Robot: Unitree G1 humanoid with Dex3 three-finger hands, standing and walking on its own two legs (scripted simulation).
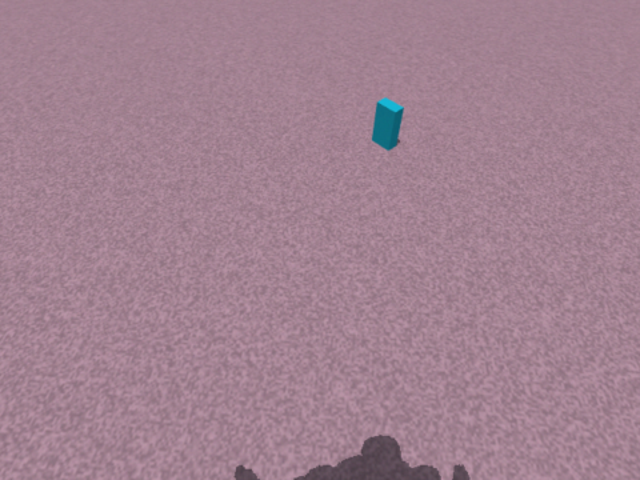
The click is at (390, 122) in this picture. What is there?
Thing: carton on end
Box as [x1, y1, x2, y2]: [372, 98, 403, 150]
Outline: 384,98 377,102 372,140 388,150 396,144 403,107
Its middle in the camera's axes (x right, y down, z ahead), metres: +0.35 -0.57 +1.93
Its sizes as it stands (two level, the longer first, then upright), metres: 0.115 0.060 0.221
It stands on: the floor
